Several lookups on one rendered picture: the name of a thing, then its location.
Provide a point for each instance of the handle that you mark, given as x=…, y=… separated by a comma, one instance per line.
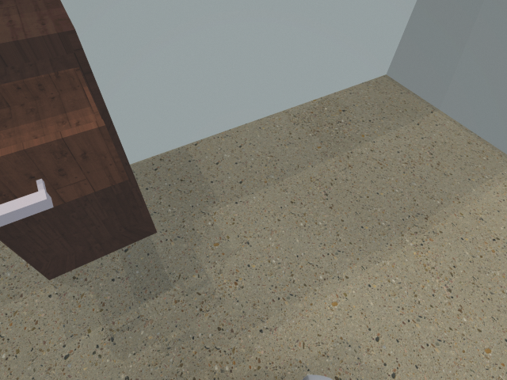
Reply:
x=25, y=206

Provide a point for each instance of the drawer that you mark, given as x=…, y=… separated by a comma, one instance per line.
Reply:
x=50, y=129

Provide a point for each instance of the cabinet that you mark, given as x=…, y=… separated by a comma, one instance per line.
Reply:
x=37, y=37

